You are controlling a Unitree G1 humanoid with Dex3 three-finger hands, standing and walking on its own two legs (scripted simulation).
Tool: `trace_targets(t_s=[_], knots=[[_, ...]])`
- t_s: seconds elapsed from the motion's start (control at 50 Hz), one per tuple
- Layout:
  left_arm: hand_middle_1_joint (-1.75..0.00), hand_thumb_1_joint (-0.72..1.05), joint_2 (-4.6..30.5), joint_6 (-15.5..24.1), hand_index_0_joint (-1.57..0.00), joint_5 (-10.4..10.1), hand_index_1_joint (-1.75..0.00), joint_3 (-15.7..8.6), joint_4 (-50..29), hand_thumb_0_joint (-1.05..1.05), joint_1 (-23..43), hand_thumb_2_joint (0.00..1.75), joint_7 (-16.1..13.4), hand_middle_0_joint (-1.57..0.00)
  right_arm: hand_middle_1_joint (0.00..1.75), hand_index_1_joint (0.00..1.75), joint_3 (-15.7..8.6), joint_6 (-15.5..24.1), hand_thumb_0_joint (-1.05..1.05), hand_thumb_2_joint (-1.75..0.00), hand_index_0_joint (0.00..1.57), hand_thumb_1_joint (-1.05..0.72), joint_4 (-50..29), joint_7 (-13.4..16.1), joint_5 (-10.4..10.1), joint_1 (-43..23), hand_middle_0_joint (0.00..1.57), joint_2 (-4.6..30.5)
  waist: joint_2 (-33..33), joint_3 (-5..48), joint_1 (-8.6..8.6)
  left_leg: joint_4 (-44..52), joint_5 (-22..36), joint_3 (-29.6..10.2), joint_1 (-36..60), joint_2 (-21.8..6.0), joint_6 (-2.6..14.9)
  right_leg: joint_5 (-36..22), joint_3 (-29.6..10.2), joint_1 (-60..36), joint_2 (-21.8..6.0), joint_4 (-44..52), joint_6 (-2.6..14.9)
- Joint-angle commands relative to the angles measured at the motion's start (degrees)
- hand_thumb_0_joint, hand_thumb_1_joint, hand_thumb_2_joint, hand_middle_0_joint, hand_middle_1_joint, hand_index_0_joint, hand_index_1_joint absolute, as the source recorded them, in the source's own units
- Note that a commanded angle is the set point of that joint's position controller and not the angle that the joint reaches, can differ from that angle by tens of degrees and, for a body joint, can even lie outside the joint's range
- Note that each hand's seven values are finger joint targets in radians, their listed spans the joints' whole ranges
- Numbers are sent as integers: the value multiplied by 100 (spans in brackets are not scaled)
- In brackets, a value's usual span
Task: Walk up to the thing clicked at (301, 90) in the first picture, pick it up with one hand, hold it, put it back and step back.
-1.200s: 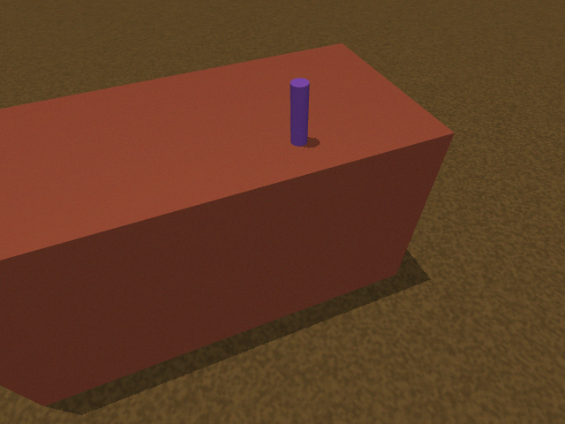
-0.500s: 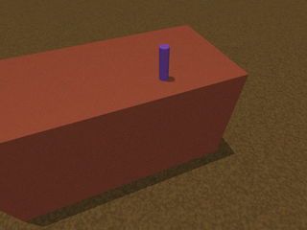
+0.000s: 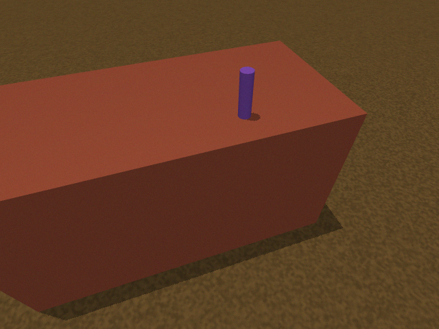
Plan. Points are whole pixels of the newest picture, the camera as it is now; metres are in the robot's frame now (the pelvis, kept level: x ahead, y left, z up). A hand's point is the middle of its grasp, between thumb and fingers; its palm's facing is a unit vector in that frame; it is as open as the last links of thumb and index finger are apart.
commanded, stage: walk up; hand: right
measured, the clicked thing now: (245, 94) +0.80 -0.06 +0.00
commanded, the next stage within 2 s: none
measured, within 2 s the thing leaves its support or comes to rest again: neither
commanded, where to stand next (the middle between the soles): +0.33 -0.02 m, yaw +17 degrees
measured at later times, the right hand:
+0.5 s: hand (343, 322) +0.19 -0.22 -0.13, palm faces -0.16 +0.88 -0.45, open 7.3 cm
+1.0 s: hand (338, 225) +0.42 -0.29 -0.16, palm faces -0.30 +0.85 -0.43, open 7.3 cm
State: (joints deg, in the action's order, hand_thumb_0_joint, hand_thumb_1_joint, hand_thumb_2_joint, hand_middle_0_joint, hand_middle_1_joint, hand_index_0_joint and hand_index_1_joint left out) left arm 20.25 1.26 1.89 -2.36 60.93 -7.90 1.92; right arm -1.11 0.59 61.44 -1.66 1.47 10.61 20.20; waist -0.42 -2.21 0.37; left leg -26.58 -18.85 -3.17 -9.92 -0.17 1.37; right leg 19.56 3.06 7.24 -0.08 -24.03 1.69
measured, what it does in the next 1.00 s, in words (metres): walks ahead: left foot, then right foot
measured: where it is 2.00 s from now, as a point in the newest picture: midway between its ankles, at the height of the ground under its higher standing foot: outside the picture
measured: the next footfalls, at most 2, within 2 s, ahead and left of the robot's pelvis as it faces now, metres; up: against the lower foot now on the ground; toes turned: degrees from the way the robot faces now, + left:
left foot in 0.24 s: +0.15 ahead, +0.18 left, +0.00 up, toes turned +10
right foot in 0.72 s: +0.33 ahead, -0.16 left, +0.00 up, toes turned +17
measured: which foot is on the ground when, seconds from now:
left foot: down 0.00-0.00, up 0.02-0.22, down 0.24-0.74, up 0.76-1.00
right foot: down 0.00-0.24, up 0.26-0.70, down 0.72-1.00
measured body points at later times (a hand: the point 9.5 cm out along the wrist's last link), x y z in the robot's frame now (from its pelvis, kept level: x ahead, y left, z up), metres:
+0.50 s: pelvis +0.13 +0.05 -0.01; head +0.14 +0.09 +0.43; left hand +0.14 +0.39 -0.15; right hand +0.20 -0.26 -0.10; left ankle +0.11 +0.17 -0.75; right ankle +0.21 -0.10 -0.69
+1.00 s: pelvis +0.27 -0.04 -0.02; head +0.31 -0.03 +0.42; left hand +0.26 +0.27 -0.14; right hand +0.44 -0.33 -0.13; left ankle +0.28 +0.09 -0.72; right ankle +0.33 -0.13 -0.75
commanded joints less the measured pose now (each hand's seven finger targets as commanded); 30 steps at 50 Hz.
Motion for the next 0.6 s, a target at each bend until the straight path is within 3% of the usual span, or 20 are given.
trace_targets(t_s=[0.0,0.02,0.04,0.06,0.1,0.12,0.18,0.2,0.22,0.24,0.26,0.28,0.3,0.32,0.34,0.36,0.4,0.48,0.52,0.58], knots=[[-30,90,1887,154,-20,90,-30,-691,-621,0,-680,90,-42,-20,30,30,-418,142,0,-90,20,-90,-1037,42,136,-810,20,1270,918,-634,697,-2185,-733,196,-3046,-337,-31,1989,-2630,-831,-2503,1875,1361],[-30,90,1820,175,-20,90,-30,-693,-789,0,-484,90,-30,-20,30,30,-451,178,0,-90,20,-90,-1024,21,70,-523,20,1304,632,-589,574,-2185,-713,89,-2990,-492,-46,1435,-2522,-1008,-2521,1765,1449],[-30,90,1699,186,-20,91,-30,-683,-851,0,-517,90,-29,-20,30,30,-480,217,0,-90,20,-90,-1027,-21,53,-406,20,1385,393,-496,509,-2066,-734,45,-2814,-579,-19,1115,-2206,-1034,-2303,1687,1416],[-30,90,1614,196,-20,82,-30,-659,-893,0,-463,90,-21,-20,30,30,-510,222,0,-90,20,-90,-1058,-68,53,-302,20,1348,314,-446,425,-1972,-733,97,-2566,-566,-36,1131,-1719,-899,-2012,1624,1250],[-30,90,1750,203,-20,131,-30,-669,-1158,0,-76,90,44,-20,30,30,-551,233,0,-90,20,-90,-1133,-157,14,-2,20,1240,823,-414,230,-1461,-517,175,-1804,-630,-31,1070,-1119,-284,-1808,1498,1078],[-30,90,1777,206,-20,131,-30,-666,-1302,0,169,90,68,-20,30,30,-574,241,0,-90,20,-90,-1106,-162,-1,352,20,1221,976,-371,41,-1278,-222,241,-1292,-649,-42,939,-873,71,-1718,1340,966],[-30,90,1510,93,-20,34,-30,-594,-1486,0,291,90,140,-20,30,30,-726,306,0,-90,20,-90,-820,-89,11,1433,20,1195,407,4,-447,-305,1335,858,691,-100,-147,604,256,1202,-972,-327,576],[-30,90,1232,49,-20,50,-30,-520,-1521,0,98,90,159,-20,30,30,-833,321,0,-90,20,-90,-654,-8,43,2053,20,1399,-386,346,-662,-452,1047,681,1638,-7,-57,451,451,1741,-727,-1565,428],[-30,90,881,-10,-20,29,-30,-419,-1575,0,-214,90,184,-20,30,30,-944,345,0,-90,20,-90,-693,89,120,2367,20,1821,-1551,287,-790,347,-644,-729,1908,-714,335,1375,602,2700,-224,-3183,307],[-30,90,767,-60,-20,39,-30,-375,-1665,0,-536,90,188,-20,30,30,-969,401,0,-90,20,-90,-981,155,173,2168,20,2235,-1873,284,-544,1190,-2455,-3331,1408,-1850,792,1664,-109,3313,-8,-4219,155],[-30,90,1451,-131,-20,17,-30,-540,-1549,0,-595,90,168,-20,30,30,-990,417,0,-90,20,-90,-1273,143,7,1507,20,2456,-953,54,-356,1797,-3332,-4045,422,-2211,1244,1538,-622,2807,-324,-4279,172],[-30,90,1655,-120,-20,-9,-30,-568,-1519,0,-545,90,163,-20,30,30,-995,431,0,-90,20,-90,-1417,157,-40,1138,20,2520,-785,-321,-208,1849,-3102,-4180,88,-2356,1460,1321,-753,2832,-543,-4399,149],[-30,90,1689,-101,-20,-38,-30,-570,-1436,0,-570,90,148,-20,30,30,-912,472,0,-90,20,-90,-1475,192,-48,1041,20,2261,-366,-313,-132,1555,-2207,-3459,160,-2087,1309,905,-852,2854,-667,-4373,132],[-30,90,1654,-128,-20,-58,-30,-595,-1295,0,-841,90,151,-20,30,30,-809,513,0,-90,20,-90,-1553,220,-41,954,20,2091,-407,-322,11,1344,-1607,-2729,55,-1839,1178,531,-851,2759,-787,-4220,92],[-30,90,1669,-147,-20,-49,-30,-615,-1214,0,-975,90,172,-20,30,30,-769,550,0,-90,20,-90,-1564,235,-62,1027,20,1931,-343,-341,29,1150,-928,-2152,-4,-1624,1018,294,-826,2637,-819,-3991,80],[-30,90,1631,-179,-20,-39,-30,-622,-1222,0,-1038,90,181,-20,30,30,-764,574,0,-90,20,-90,-1528,249,-90,1148,20,1931,-453,-380,60,1093,-560,-1920,-197,-1575,1015,134,-785,2489,-829,-3875,22],[-30,90,1566,-223,-20,-8,-30,-630,-1335,0,-932,90,224,-20,30,30,-749,613,0,-90,20,-90,-1551,284,-90,1355,20,1851,-405,-385,26,1057,335,-1555,-340,-1423,970,-126,-715,2298,-781,-3588,-79],[-30,90,1460,-267,-20,16,-30,-644,-1677,0,-560,90,310,-20,30,30,-781,658,0,-90,20,-90,-1661,358,-75,1514,20,1982,-590,-475,-79,833,1193,-1148,-242,-1395,1067,-426,-596,2509,-780,-2975,-186],[-30,90,1387,-284,-20,24,-30,-654,-1847,0,-293,90,336,-20,30,30,-793,668,0,-90,20,-90,-1698,397,-78,1653,20,2025,-617,-438,-174,607,1894,-1040,-111,-1403,1054,-527,-540,2603,-777,-2744,-165],[-30,90,1328,-281,-20,14,-30,-660,-2034,0,-67,90,362,-20,30,30,-797,665,0,-90,20,-90,-1793,461,-77,1670,20,2095,-618,-368,-161,250,2529,-882,-248,-1427,966,-714,-503,2265,-757,-2310,-82]])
